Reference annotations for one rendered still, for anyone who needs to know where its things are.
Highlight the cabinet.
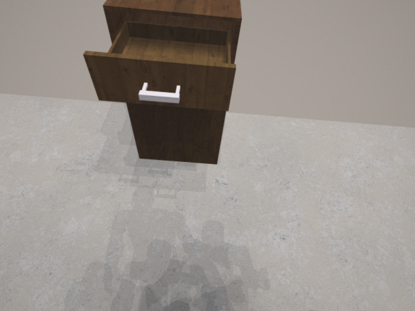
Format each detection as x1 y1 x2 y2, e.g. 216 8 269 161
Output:
103 0 242 165

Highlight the drawer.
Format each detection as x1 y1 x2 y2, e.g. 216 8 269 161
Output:
83 21 236 111

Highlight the handle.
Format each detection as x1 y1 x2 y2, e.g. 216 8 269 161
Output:
139 83 180 103

